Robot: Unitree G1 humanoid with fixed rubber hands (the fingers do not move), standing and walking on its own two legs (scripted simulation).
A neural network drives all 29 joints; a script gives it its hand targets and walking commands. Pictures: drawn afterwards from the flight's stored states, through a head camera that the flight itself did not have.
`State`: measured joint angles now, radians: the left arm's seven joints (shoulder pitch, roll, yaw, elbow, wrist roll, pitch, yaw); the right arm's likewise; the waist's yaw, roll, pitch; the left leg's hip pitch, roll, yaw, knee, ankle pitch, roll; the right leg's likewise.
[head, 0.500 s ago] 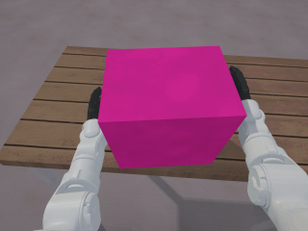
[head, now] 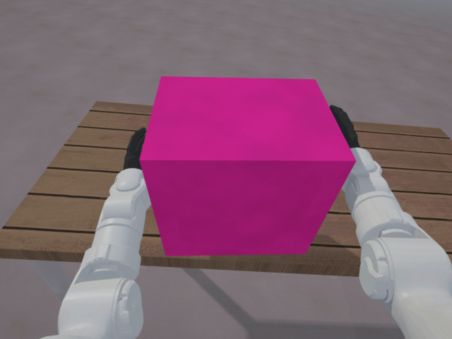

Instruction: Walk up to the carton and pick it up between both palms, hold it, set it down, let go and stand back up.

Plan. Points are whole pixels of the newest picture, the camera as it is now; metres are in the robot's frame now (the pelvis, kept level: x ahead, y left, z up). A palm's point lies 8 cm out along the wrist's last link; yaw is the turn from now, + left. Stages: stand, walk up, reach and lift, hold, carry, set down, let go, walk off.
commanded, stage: reach and lift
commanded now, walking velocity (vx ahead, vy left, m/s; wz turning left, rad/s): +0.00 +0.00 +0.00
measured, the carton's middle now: (237, 170) +0.41 +0.04 +0.11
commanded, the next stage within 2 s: hold in 1.86 s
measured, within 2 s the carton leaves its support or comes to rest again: neither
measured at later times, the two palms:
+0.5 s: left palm (138, 148) +0.38 +0.22 +0.16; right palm (354, 146) +0.42 -0.16 +0.20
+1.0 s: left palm (119, 137) +0.36 +0.24 +0.20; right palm (357, 132) +0.39 -0.14 +0.24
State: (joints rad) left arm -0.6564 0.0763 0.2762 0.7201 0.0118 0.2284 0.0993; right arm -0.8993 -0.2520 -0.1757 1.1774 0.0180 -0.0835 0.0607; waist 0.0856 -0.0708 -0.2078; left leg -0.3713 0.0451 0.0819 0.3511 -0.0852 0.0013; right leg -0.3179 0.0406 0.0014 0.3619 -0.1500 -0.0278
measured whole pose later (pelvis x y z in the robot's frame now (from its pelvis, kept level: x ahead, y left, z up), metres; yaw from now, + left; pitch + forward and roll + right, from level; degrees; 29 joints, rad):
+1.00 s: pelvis -0.01 +0.02 +0.00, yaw +1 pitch -3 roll +0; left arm -0.69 0.16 0.27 0.41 0.08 0.63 0.03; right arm -0.91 -0.22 -0.12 0.90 0.15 0.26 -0.02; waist -0.01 -0.07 -0.11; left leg -0.18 0.01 0.08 0.31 -0.08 0.02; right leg -0.12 0.01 0.00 0.32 -0.15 0.00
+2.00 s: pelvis +0.00 +0.02 +0.00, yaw +1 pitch -3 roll +0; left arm -0.72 0.20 0.26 0.29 0.08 0.85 0.00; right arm -0.92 -0.23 -0.09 0.75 0.25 0.50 -0.09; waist -0.04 -0.08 -0.15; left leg -0.17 0.01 0.08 0.31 -0.09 0.02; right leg -0.11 0.01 0.00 0.32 -0.15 0.00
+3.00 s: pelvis +0.00 +0.01 +0.00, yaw +1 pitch -3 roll +0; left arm -0.74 0.20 0.26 0.28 0.08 0.88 0.00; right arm -0.96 -0.24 -0.08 0.75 0.26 0.55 -0.10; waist -0.06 -0.06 -0.16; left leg -0.18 0.02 0.08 0.31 -0.09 0.02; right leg -0.12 0.02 0.00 0.32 -0.15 -0.01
